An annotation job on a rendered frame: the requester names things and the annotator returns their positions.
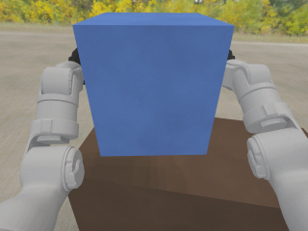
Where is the robot right upper arm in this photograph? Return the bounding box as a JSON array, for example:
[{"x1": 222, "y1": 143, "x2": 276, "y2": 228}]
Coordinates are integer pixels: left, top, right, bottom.
[{"x1": 246, "y1": 127, "x2": 308, "y2": 231}]

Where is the left robot hand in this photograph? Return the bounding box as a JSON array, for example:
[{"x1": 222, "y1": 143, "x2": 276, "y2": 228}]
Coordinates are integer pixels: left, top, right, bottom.
[{"x1": 68, "y1": 48, "x2": 85, "y2": 85}]

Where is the robot right forearm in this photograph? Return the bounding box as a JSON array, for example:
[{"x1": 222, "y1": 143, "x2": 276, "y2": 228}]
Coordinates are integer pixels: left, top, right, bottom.
[{"x1": 221, "y1": 59, "x2": 308, "y2": 143}]

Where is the pedestal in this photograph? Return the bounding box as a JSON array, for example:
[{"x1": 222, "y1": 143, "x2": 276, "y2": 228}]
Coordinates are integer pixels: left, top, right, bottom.
[{"x1": 68, "y1": 117, "x2": 308, "y2": 231}]

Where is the carton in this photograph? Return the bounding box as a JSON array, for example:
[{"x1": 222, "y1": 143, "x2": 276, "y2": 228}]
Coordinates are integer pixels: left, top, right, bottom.
[{"x1": 72, "y1": 13, "x2": 235, "y2": 157}]

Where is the robot left forearm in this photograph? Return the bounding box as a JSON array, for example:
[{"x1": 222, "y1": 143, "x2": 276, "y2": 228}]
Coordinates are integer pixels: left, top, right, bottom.
[{"x1": 19, "y1": 61, "x2": 84, "y2": 188}]

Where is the right robot hand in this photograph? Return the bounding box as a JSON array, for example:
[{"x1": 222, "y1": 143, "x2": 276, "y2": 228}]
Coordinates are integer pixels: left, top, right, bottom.
[{"x1": 227, "y1": 49, "x2": 235, "y2": 61}]

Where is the robot left upper arm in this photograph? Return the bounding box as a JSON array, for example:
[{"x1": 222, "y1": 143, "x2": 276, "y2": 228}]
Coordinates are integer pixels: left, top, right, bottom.
[{"x1": 0, "y1": 145, "x2": 85, "y2": 231}]

